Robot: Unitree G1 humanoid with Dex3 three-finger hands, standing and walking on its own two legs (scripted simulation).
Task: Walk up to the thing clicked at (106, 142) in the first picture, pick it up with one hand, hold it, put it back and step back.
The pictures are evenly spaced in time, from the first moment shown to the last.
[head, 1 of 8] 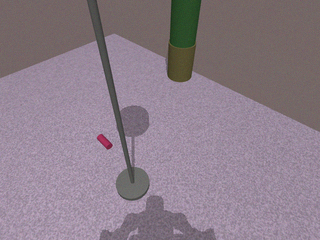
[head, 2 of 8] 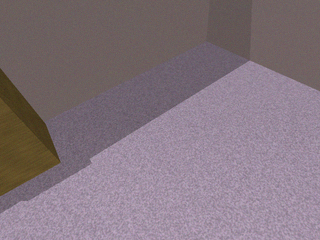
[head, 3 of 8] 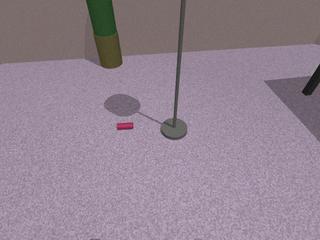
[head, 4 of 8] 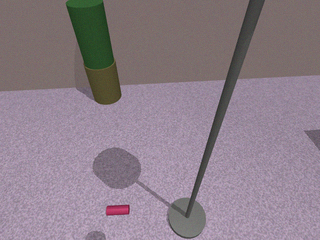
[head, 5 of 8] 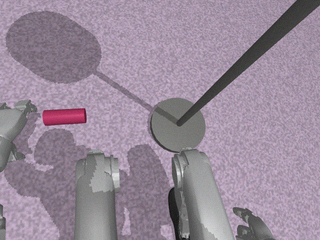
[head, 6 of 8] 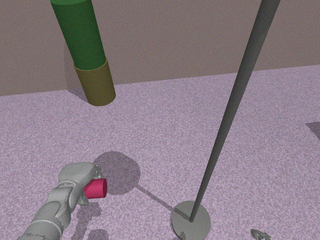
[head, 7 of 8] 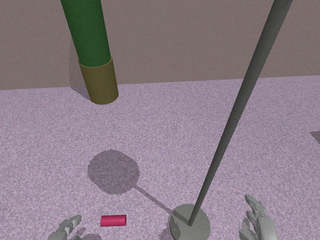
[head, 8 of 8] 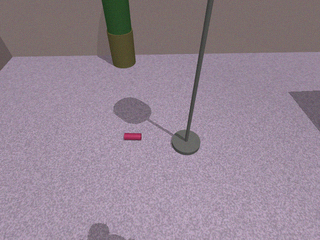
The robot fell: no
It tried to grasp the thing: yes
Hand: left
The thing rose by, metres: 0.68
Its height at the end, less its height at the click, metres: +0.00
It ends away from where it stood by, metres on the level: 0.01
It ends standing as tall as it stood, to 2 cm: yes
